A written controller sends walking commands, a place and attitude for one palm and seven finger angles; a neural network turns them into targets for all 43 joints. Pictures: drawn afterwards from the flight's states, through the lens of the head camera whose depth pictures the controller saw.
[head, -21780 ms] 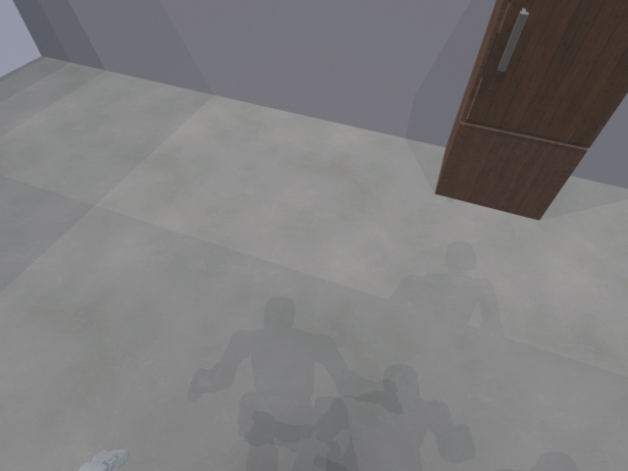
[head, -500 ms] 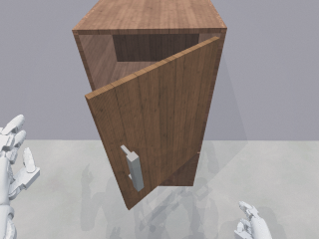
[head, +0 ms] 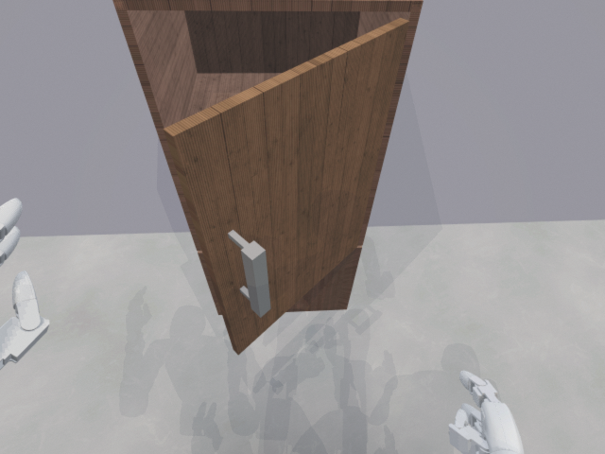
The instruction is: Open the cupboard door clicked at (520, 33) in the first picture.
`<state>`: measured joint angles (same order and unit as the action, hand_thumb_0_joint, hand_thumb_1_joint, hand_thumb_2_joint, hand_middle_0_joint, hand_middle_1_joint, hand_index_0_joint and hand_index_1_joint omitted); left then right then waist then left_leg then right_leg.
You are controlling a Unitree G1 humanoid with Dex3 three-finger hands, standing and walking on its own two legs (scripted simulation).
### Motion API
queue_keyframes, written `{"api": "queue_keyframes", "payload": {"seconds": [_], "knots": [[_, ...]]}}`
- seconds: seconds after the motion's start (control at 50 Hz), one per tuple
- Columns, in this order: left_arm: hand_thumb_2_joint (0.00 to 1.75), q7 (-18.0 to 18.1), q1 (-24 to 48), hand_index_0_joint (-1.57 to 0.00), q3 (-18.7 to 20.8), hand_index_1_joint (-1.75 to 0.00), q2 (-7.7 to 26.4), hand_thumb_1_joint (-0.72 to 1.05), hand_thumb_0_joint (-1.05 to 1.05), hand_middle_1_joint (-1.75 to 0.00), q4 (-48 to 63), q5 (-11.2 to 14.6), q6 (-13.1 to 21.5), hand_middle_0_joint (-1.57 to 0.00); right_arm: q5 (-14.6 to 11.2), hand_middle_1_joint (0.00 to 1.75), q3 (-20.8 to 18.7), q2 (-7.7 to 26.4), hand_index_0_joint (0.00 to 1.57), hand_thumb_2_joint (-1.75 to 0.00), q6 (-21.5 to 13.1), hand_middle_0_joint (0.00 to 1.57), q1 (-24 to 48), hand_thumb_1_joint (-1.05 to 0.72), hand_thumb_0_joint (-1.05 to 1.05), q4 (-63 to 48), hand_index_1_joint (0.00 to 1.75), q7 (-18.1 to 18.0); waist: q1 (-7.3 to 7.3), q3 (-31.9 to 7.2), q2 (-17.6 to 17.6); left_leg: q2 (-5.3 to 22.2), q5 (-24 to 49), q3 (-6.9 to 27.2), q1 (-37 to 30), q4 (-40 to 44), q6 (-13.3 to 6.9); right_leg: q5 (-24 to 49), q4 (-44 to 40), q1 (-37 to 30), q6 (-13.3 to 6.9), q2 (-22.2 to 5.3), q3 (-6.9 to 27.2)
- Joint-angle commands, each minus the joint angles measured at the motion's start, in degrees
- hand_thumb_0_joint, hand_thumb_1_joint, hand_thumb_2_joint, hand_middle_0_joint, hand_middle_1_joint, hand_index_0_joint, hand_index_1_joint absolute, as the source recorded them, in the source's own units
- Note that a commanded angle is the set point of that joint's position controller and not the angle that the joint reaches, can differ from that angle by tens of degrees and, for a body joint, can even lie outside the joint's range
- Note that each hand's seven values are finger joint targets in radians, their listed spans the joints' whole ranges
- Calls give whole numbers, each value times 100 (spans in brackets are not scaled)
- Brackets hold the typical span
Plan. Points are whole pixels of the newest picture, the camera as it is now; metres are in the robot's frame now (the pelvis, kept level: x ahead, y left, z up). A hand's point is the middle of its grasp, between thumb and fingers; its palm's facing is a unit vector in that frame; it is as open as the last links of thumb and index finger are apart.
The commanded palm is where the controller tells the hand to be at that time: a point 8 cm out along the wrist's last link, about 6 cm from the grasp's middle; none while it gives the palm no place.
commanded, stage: step back with the hand held close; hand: left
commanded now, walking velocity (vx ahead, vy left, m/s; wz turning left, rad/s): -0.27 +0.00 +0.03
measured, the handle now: (248, 274) +0.38 +0.11 -0.03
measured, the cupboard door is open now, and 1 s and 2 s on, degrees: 43 43 43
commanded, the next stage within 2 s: stop stepping back and stand still in 0.62 s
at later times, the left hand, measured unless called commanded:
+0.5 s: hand out of the picture +0.11 +0.29 +0.16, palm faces +0.48 -0.74 -0.47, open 7.4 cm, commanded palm +0.04 +0.31 +0.18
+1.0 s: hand out of the picture +0.07 +0.22 +0.15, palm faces +0.32 -0.82 -0.48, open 7.4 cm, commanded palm +0.00 +0.26 +0.18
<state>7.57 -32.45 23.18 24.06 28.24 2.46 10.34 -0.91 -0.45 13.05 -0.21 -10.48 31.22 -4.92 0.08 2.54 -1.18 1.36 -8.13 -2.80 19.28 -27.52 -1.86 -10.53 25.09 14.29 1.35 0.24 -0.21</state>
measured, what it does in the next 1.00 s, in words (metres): walks backwards: right foot, then left foot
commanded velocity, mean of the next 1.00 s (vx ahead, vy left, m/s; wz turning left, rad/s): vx -0.20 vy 0.03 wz -0.04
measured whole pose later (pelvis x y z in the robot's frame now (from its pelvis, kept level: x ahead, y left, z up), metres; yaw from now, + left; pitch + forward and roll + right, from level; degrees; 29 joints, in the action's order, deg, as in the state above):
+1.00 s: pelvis -0.15 -0.03 -0.01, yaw -3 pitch +1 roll -1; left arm 7.9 -33.2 25.2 27.0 26.6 4.0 10.8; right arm -0.2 -0.6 14.3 -4.3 -15.2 37.0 -4.8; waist 3.3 -2.6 1.1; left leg 0.5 -5.4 -1.8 25.4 -30.0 -1.1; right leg -25.9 27.9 2.8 -1.2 2.0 0.6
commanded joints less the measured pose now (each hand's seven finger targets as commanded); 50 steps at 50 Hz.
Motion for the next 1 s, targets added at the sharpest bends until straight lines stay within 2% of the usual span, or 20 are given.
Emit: {"api": "queue_keyframes", "payload": {"seconds": [0.0, 0.1, 0.16, 0.22, 0.26, 0.32, 0.34, 0.38, 0.4, 0.46, 0.58, 0.62, 0.66, 0.7, 0.72, 0.74, 0.78, 0.84, 0.88, 0.98], "knots": [[90, 192, 230, -20, 925, -30, 1037, 90, 0, -30, 1192, -85, 508, -20, 60, 30, -278, 814, 20, -90, -486, 20, 560, -90, 0, -932, 30, -62, -37, -588, -638, 545, -2309, 716, 1114, 1164, -194, -348, 157, -929, 2, 95, 149], [90, 196, 305, -20, 1024, -30, 970, 90, 0, -30, 1188, -181, 598, -20, 87, 30, -303, 819, 20, -90, -728, 20, 506, -90, 0, -871, 30, -53, -85, -680, -990, 858, -3262, 1077, 2083, 1438, -379, -294, 1079, -1540, 30, 351, 91], [90, 174, 270, -20, 1049, -30, 963, 90, 0, -30, 1281, -175, 644, -20, 89, 30, -323, 756, 20, -90, -825, 20, 427, -90, 0, -840, 30, -10, -56, -610, -614, 634, -3202, 853, 2087, 893, -322, -610, 803, -1144, -95, 244, 463], [90, 213, 393, -20, 930, -30, 1027, 90, 0, -30, 1507, -58, 676, -20, 111, 30, -324, 615, 20, -90, -828, 20, 229, -90, 0, -638, 30, 31, 52, -623, 601, -151, -1864, 181, 142, -1015, 157, -1458, -772, 1151, -552, -696, 1540], [90, 300, 532, -20, 802, -30, 1026, 90, 0, -30, 1312, -67, 602, -20, 143, 30, -325, 526, 20, -90, -730, 20, 158, -90, 0, -391, 30, 72, 120, -764, 1155, -306, -1307, 84, -665, -1992, 260, -1204, -1145, 1889, -768, -1244, 1694], [90, 326, 825, -20, 765, -30, 1082, 90, 0, -30, 1288, -59, 527, -20, 106, 30, -268, 558, 20, -90, -670, 20, 342, -90, 0, -379, 30, 17, 157, -353, 563, -72, -1299, 373, -643, -398, 148, -872, -563, 1830, -355, -647, 935], [90, 309, 840, -20, 810, -30, 1110, 90, 0, -30, 1415, -60, 565, -20, 94, 30, -268, 704, 20, -90, -682, 20, 425, -90, 0, -477, 30, -15, 102, -278, -234, 334, -1546, 893, -26, 494, -24, -871, -1, 1318, -126, -152, 625], [90, 278, 712, -20, 1108, -30, 1105, 90, 0, -30, 1514, -169, 711, -20, 115, 30, -307, 789, 20, -90, -808, 20, 565, -90, 0, -576, 30, -43, -18, -877, -1850, 1701, -3826, 2384, 2058, 2263, -588, -872, 2619, -985, 78, 664, 48], [90, 254, 722, -20, 1156, -30, 1184, 90, 0, -30, 1523, -183, 739, -20, 153, 30, -337, 683, 20, -90, -875, 20, 607, -90, 0, -590, 30, -40, -26, -907, -1841, 1950, -3709, 2622, 2283, 2451, -759, -1204, 3744, -965, 44, 715, 220], [90, 247, 420, -20, 983, -30, 919, 90, 0, -30, 1535, -29, 652, -20, 206, 30, -423, 598, 20, -90, -1015, 20, 571, -90, 0, -407, 30, 164, -89, -998, -724, 1664, -2059, 1778, 784, 1631, -736, -1650, 4141, 370, -45, 494, 290], [90, 279, 545, -20, 655, -30, 899, 90, 0, -30, 1737, 156, 557, -20, 277, 30, -275, 559, 20, -90, -1083, 20, 428, -90, 0, -136, 30, 180, -18, -1437, -1319, 1337, -1209, 1191, -876, 1950, -203, -2214, 1459, 211, -208, 461, -248], [90, 225, 490, -20, 678, -30, 938, 90, 0, -30, 1662, 196, 596, -20, 310, 30, -268, 528, 20, -90, -1009, 20, 349, -90, 0, -94, 30, 194, -44, -1636, -1377, 1229, -230, 928, -1303, 1718, 37, -1799, 152, -89, -319, 412, -310], [90, 160, 543, -20, 911, -30, 1262, 90, 0, -30, 1668, 221, 701, -20, 297, 30, -259, 509, 20, -90, -837, 20, 391, -90, 0, -120, 30, 209, -53, -1672, -895, 997, 947, 439, -1628, 763, 269, -811, -1071, -38, -502, 13, 99], [90, 213, 488, -20, 1232, -30, 1646, 90, 0, -30, 1646, 221, 814, -20, 289, 30, -188, 417, 20, -90, -712, 20, 530, -90, 0, -129, 30, 180, -9, -1737, 93, 517, 246, 60, -1589, -619, 402, 971, -1113, 644, -767, -1167, 1080], [90, 246, 383, -20, 1285, -30, 1664, 90, 0, -30, 1435, 179, 826, -20, 277, 30, -121, 414, 20, -90, -758, 20, 593, -90, 0, -225, 30, 154, -64, -1543, 228, 266, -346, -127, -1181, -865, 386, 1778, -994, 508, -666, -1327, 861], [90, 193, 279, -20, 1003, -30, 1378, 90, 0, -30, 1230, 195, 711, -20, 115, 30, -184, 447, 20, -90, -745, 20, 614, -90, 0, -307, 30, 133, -10, -1393, 1122, -96, -531, -103, -701, -1266, 317, 2736, -649, 155, -392, -1136, 597], [90, 191, -257, -20, 1262, -30, 1492, 90, 0, -30, 1089, 158, 449, -20, 67, 30, -99, 468, 20, -90, -644, 20, 683, -90, 0, -524, 30, 69, 7, -1326, 1015, -92, -38, -19, -315, -1219, 159, 3742, -52, -278, -325, -1031, 338], [90, 177, -86, -20, 1111, -30, 1347, 90, 0, -30, 977, 218, 360, -20, 44, 30, -76, 604, 20, -90, -641, 20, 449, -90, 0, -453, 30, -11, 147, -1076, -10, 157, 1578, 185, -1248, -300, 11, 2244, 82, 159, -49, -493, 60], [90, 209, -31, -20, 1124, -30, 1407, 90, 0, -30, 854, 160, 387, -20, 73, 30, -117, 686, 20, -90, -724, 20, 356, -90, 0, -428, 30, -41, 106, -1061, -330, 393, 1690, 528, -1520, -168, -165, 1174, 20, 431, 82, -192, -25], [90, 181, -47, -20, 868, -30, 1192, 90, 0, -30, 1089, 145, 480, -20, 123, 30, -193, 682, 20, -90, -830, 20, 359, -90, 0, -472, 30, -15, 103, -347, -466, 154, -981, 598, -727, 301, 179, -1743, -853, 585, -421, -244, 111]]}}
